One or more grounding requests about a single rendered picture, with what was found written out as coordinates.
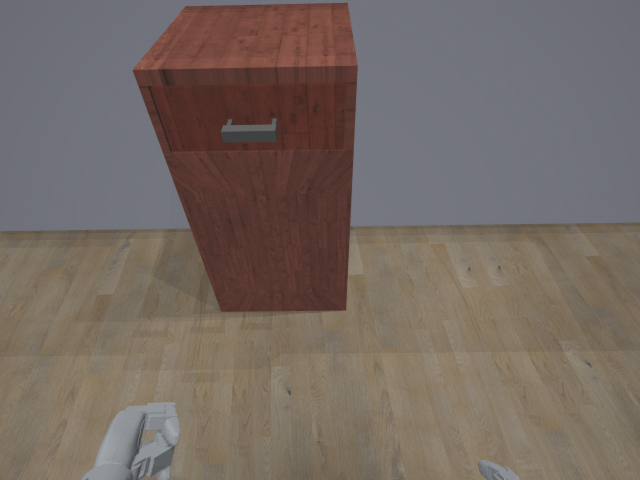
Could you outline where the robot right hand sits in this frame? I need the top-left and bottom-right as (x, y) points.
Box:
(478, 460), (520, 480)

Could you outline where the robot left hand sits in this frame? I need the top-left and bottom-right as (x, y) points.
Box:
(93, 402), (180, 480)

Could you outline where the handle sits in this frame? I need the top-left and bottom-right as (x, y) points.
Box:
(221, 118), (278, 143)

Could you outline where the cabinet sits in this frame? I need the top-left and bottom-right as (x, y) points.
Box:
(133, 3), (358, 312)

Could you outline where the drawer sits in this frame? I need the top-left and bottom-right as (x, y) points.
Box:
(151, 82), (345, 152)

